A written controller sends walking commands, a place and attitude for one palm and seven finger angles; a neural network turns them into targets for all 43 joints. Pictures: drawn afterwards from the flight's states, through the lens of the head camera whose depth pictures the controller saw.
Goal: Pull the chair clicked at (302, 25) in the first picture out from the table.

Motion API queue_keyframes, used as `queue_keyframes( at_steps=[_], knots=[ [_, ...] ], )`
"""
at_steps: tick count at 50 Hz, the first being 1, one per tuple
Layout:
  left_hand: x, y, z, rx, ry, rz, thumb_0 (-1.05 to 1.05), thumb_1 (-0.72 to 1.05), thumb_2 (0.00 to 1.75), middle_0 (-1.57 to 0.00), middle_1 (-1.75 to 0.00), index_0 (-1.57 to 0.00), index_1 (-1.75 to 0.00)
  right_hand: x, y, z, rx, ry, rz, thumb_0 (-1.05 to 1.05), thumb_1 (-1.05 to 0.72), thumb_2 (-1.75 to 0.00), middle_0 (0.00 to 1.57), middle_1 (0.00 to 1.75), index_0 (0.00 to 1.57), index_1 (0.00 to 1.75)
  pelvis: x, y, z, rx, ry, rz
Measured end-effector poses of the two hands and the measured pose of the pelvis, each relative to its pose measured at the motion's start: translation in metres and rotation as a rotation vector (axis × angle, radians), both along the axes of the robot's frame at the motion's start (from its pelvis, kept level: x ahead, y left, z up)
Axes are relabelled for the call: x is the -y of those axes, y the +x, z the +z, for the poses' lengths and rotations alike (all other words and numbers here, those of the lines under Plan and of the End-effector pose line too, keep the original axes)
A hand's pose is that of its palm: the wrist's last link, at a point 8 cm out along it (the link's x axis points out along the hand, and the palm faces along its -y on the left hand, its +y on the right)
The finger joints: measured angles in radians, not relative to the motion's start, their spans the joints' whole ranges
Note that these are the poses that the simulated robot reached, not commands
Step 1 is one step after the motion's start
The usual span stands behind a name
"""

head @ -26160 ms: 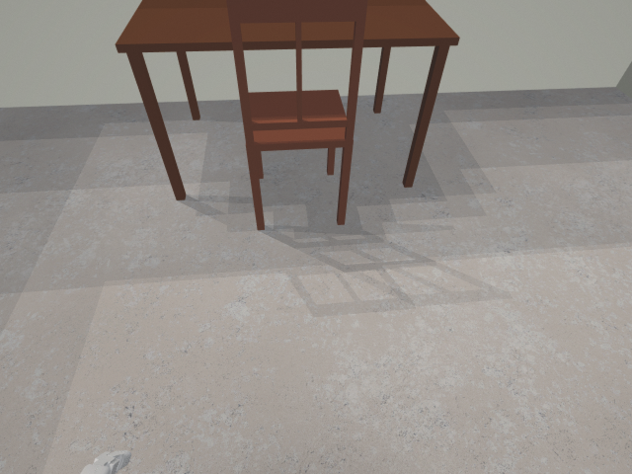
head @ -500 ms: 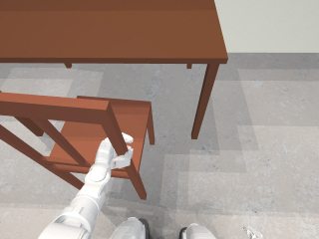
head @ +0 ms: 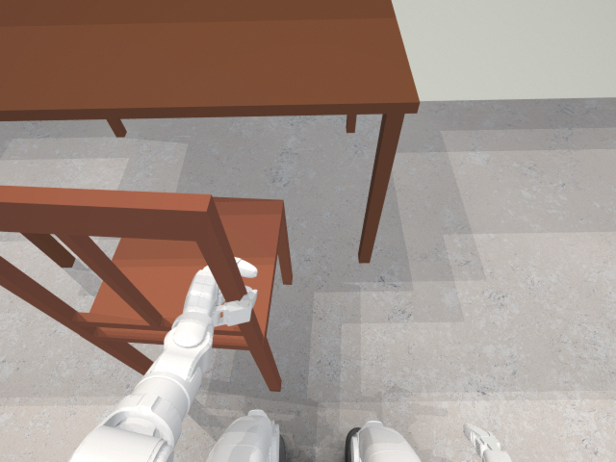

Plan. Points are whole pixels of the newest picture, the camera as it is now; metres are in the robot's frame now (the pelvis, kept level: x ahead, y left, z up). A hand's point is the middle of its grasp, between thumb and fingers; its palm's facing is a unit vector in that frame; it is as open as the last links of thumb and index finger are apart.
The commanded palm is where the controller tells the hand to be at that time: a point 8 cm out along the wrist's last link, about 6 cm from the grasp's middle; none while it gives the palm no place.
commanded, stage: step backward, pulling the chair out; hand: left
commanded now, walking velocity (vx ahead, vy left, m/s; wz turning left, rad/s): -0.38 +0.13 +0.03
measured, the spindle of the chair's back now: (121, 284) +0.37 +0.31 -0.06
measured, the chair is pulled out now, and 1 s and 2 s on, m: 0.20 0.31 0.46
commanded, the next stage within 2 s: none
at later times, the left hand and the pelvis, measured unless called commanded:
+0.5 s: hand (241, 329) +0.29 +0.11 -0.06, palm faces -0.11 -0.98 -0.15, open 6.1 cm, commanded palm +0.28 +0.16 -0.05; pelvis -0.05 +0.01 +0.01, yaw +3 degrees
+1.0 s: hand (234, 392) +0.21 +0.11 -0.05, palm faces -0.11 -0.98 -0.13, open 6.2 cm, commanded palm +0.21 +0.16 -0.06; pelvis -0.13 +0.01 +0.01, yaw +3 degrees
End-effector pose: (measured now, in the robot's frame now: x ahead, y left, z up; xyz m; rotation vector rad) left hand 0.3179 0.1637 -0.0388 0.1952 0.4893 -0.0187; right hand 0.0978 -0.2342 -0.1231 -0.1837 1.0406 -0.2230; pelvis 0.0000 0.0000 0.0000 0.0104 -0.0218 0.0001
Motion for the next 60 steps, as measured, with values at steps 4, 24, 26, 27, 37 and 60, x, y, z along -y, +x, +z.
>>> queue_keyframes(
  at_steps=[4,24,26,27,37,60],
  knots=[
    [0.001,-0.002,0.0,-0.013,-0.012,-0.004,0.08,0.56,0.78,-0.32,-1.19,-0.49,-1.44,0.005,-0.009,0.008,-0.032,-0.04,0.002,0.01,-0.9,-0.9,0.2,0.3,0.2,0.3,-0.008,-0.001,0.005,-0.04,0.011,0.016],
    [0.002,-0.032,0.001,-0.024,-0.027,-0.036,0.1,0.56,0.78,-0.3,-1.23,-0.49,-1.44,0.003,-0.03,0.013,-0.051,-0.054,0.033,0.0,-0.9,-0.9,0.2,0.3,0.2,0.3,-0.013,-0.048,0.008,-0.063,-0.019,0.062],
    [0.0,-0.042,0.001,-0.024,-0.029,-0.048,0.1,0.56,0.78,-0.3,-1.24,-0.49,-1.44,0.003,-0.036,0.015,-0.058,-0.07,0.033,0.0,-0.9,-0.9,0.2,0.3,0.2,0.3,-0.015,-0.056,0.008,-0.054,-0.003,0.051],
    [-0.001,-0.047,0.001,-0.024,-0.03,-0.053,0.1,0.56,0.79,-0.3,-1.24,-0.49,-1.44,0.002,-0.038,0.017,-0.058,-0.07,0.031,0.0,-0.9,-0.9,0.2,0.3,0.2,0.3,-0.015,-0.059,0.008,-0.05,0.005,0.04],
    [0.002,-0.086,0.001,-0.012,-0.012,-0.029,0.11,0.53,0.82,-0.35,-1.21,-0.49,-1.45,-0.004,-0.065,0.004,-0.017,0.008,0.012,0.0,-0.9,-0.9,0.2,0.3,0.2,0.3,0.001,-0.087,0.0,-0.02,0.017,0.027],
    [0.013,-0.139,0.003,-0.043,-0.013,-0.013,0.14,0.54,0.79,-0.34,-1.18,-0.49,-1.44,0.009,-0.176,0.002,-0.147,0.047,0.001,0.01,-0.9,-0.9,0.2,0.3,0.2,0.3,0.014,-0.155,0.014,-0.046,-0.037,0.023]
  ],
)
